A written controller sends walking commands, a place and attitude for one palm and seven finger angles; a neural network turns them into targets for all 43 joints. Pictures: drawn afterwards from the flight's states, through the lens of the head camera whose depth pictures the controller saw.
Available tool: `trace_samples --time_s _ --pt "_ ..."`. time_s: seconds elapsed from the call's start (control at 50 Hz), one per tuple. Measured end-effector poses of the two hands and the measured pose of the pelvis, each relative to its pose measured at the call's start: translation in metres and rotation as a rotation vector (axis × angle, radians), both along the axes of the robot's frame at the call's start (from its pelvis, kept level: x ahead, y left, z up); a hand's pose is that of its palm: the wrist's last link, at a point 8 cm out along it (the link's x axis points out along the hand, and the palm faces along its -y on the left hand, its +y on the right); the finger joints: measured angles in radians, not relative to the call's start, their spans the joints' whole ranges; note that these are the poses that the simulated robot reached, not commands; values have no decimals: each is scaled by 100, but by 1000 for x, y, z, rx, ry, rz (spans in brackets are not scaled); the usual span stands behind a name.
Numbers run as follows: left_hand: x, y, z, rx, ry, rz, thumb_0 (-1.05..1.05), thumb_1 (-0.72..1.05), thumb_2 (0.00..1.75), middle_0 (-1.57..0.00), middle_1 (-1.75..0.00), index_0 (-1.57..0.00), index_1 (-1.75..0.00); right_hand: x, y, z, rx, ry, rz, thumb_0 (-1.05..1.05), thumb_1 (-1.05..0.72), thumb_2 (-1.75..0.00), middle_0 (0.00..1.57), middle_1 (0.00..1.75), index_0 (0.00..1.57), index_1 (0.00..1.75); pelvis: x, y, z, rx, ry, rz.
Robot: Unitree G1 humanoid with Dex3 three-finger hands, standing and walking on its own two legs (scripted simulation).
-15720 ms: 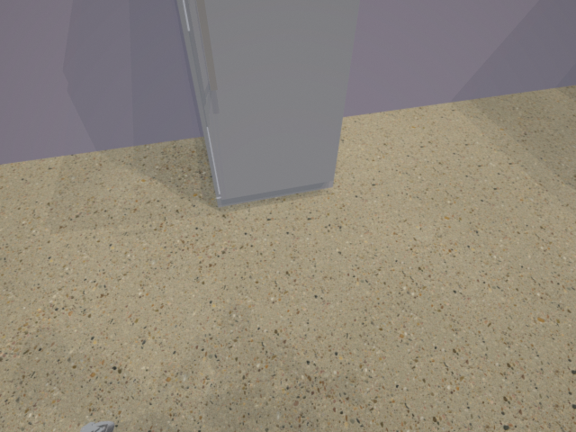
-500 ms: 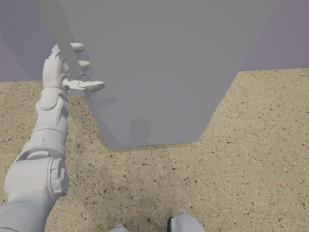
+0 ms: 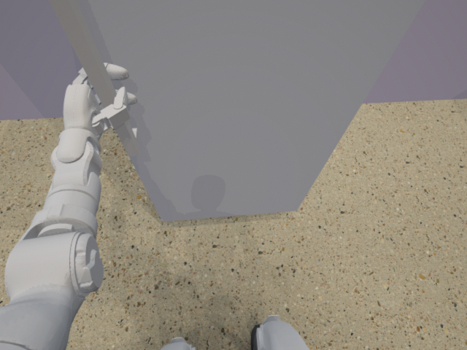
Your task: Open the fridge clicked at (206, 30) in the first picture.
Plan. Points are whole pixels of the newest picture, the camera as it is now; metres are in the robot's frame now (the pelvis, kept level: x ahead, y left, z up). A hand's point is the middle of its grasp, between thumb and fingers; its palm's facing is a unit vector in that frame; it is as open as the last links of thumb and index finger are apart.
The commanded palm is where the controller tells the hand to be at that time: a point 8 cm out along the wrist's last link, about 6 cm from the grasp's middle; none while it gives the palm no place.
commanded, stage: grip the handle and tug to test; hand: left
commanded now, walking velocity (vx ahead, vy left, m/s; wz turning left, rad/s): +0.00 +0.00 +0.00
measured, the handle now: (104, 74) +0.54 +0.18 +0.13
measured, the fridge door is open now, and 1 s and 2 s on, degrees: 0 5 40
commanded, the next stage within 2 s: pull the door a little, standing still in 0.64 s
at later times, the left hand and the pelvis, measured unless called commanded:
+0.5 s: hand (123, 109) +0.50 +0.15 +0.09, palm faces +0.02 -1.00 -0.01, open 5.4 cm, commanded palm +0.44 +0.20 +0.10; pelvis +0.01 +0.00 +0.00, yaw -1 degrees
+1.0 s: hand (124, 130) +0.45 +0.15 +0.09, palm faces +0.01 -1.00 -0.01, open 5.4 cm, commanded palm +0.39 +0.20 +0.10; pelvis +0.03 +0.01 +0.02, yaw -1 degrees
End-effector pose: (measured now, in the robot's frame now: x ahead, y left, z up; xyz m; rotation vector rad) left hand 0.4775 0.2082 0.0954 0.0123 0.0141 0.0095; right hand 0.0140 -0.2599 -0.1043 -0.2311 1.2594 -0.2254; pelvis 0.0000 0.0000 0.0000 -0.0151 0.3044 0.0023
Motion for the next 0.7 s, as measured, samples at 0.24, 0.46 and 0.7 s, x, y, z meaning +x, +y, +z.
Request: trace_samples --time_s 0.24,0.46,0.7 --pt "0 -1 0 1 1 8 1 74 85 -43 -140 -42 -140 -4 3 0 7 4 -12 1 -91 -90 20 29 20 30 1 1 1 0 -1 -5" --pt "-2 -2 0 0 0 13 1 76 83 -40 -140 -39 -140 4 4 3 18 -17 -35 1 -91 -90 20 29 20 30 9 2 4 1 -6 -22" --pt "-14 -3 0 1 -7 2 1 77 79 -38 -140 -36 -140 42 8 11 40 -85 -39 1 -91 -90 20 29 20 30 31 5 13 0 -10 -38"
